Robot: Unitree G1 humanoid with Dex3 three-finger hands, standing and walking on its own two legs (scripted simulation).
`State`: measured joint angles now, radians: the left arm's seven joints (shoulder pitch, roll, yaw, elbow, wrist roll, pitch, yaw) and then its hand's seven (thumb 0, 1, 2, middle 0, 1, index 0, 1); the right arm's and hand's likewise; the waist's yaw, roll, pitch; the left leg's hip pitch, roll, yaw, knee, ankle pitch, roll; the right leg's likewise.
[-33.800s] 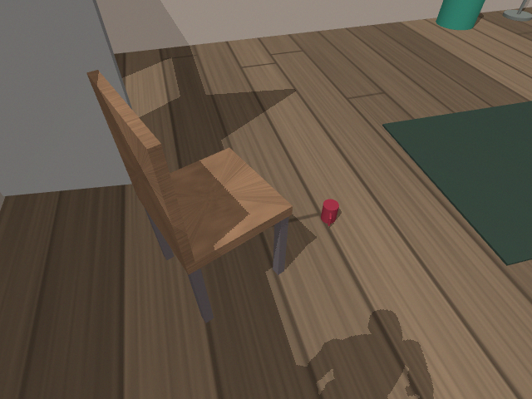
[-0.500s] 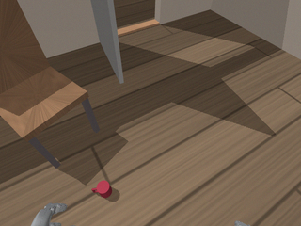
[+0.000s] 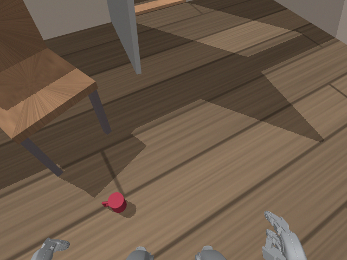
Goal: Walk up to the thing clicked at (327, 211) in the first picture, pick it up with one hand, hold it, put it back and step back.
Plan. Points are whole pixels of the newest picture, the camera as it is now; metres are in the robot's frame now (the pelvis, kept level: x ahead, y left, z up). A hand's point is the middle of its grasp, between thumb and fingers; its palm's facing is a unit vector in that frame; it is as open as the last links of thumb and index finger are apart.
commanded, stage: rise first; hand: left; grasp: from above
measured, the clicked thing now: (114, 203) +0.42 +0.28 -0.64
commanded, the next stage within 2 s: approach in 1.98 s
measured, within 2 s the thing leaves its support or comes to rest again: neither
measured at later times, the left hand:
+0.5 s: hand (74, 250) +0.20 +0.29 -0.28, palm faces -0.42 -0.57 -0.70, open 13.8 cm
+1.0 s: hand (89, 222) +0.30 +0.31 -0.42, palm faces -0.48 -0.20 -0.85, open 13.4 cm
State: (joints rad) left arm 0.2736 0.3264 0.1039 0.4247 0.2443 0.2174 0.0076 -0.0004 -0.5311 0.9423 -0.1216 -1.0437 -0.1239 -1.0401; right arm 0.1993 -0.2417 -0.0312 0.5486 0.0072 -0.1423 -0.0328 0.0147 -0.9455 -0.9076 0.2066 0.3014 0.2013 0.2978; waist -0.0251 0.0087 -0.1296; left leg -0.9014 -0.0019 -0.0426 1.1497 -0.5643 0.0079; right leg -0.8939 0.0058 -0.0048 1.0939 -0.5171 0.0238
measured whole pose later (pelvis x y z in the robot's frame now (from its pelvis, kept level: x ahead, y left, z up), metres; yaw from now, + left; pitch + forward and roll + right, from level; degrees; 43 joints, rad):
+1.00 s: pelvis -0.10 +0.00 -0.29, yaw -4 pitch +33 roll -6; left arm -0.61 0.71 0.19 1.07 1.02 -0.36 0.13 0.00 -0.41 0.92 -0.21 -0.92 -0.21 -0.92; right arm 0.16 -0.29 -0.03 0.74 -0.04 -0.07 0.07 0.01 -0.93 -0.91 0.21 0.30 0.20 0.30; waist -0.09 0.01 -0.12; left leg -2.10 -0.03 -0.10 2.20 -0.69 -0.01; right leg -2.08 0.01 -0.05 2.11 -0.63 0.03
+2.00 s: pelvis -0.09 +0.00 -0.35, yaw -6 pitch +34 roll -9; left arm -0.85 0.84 0.18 1.38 1.33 -0.38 0.39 0.00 -0.31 0.83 -0.27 -0.81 -0.27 -0.81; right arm 0.13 -0.28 0.03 0.75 -0.14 0.00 0.14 0.01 -0.91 -0.90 0.21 0.30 0.20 0.30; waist -0.19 -0.02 -0.06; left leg -2.28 -0.04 -0.12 2.40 -0.73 0.01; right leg -2.23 0.01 -0.07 2.29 -0.66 0.05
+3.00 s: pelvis -0.10 +0.00 -0.36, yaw -7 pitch +32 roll -11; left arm -0.86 0.88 0.12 1.28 1.25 -0.41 0.31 0.00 -0.46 0.95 -0.15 -0.98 -0.15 -0.97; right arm 0.16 -0.31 0.10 0.69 -0.15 0.03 0.13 0.01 -0.91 -0.89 0.21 0.30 0.20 0.30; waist -0.21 -0.05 0.01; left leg -2.30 -0.05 -0.15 2.44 -0.71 0.00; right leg -2.24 0.02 -0.09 2.30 -0.64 0.05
